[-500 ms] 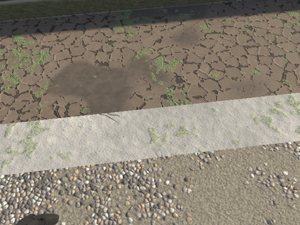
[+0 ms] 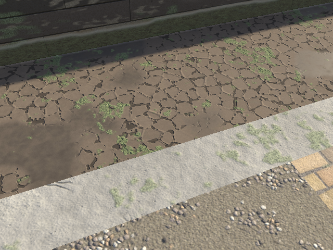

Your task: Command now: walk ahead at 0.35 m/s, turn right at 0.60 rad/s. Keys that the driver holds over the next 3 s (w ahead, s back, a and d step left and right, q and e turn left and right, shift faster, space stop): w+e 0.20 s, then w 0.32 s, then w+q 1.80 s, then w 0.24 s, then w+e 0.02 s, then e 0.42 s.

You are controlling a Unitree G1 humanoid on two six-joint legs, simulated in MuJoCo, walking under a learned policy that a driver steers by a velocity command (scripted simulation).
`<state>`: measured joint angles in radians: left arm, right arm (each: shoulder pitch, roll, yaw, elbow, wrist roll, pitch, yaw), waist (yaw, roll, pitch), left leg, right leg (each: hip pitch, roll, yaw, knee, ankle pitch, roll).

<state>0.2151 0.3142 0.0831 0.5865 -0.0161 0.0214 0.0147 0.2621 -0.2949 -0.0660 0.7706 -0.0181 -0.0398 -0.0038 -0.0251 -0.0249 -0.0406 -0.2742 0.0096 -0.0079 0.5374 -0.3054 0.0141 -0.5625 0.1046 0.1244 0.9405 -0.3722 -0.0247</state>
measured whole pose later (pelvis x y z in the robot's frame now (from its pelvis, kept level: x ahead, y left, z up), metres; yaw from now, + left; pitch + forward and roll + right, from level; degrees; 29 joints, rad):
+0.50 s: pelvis +0.19 -0.10 +0.00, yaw -13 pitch +2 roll +0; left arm 0.19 0.27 0.05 0.63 -0.02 -0.05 -0.03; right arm 0.34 -0.31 -0.05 0.82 0.03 -0.09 0.01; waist -0.04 0.03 0.03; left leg -0.39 0.10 0.01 1.18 -0.40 0.00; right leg -0.35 0.04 -0.03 0.53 -0.22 -0.05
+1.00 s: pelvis +0.49 -0.12 -0.02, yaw -1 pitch +2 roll +0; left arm 0.31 0.28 0.04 0.78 -0.01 -0.07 0.02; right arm 0.16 -0.27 -0.06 0.67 0.01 -0.04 0.04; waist 0.00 0.00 0.05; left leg -0.50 -0.10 0.02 0.61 -0.15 0.11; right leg -0.31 0.01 0.04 1.30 -0.49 0.01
